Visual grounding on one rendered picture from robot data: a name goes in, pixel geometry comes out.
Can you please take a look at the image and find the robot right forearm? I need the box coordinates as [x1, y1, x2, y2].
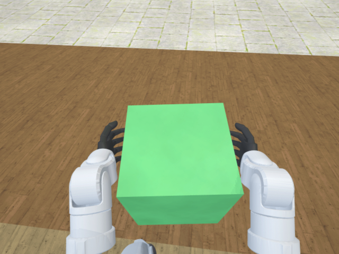
[240, 150, 300, 254]

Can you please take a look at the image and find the robot left forearm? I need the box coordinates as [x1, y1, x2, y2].
[66, 149, 118, 254]

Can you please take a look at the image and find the carton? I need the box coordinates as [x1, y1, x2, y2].
[117, 103, 244, 225]

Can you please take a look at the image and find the robot right hand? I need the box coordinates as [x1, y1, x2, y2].
[230, 123, 258, 167]

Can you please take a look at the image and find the robot left hand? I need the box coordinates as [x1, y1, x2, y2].
[97, 121, 125, 163]

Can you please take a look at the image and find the left robot shin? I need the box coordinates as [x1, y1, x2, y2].
[134, 239, 148, 244]

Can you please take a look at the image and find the robot left thigh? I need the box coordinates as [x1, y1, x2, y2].
[121, 242, 153, 254]

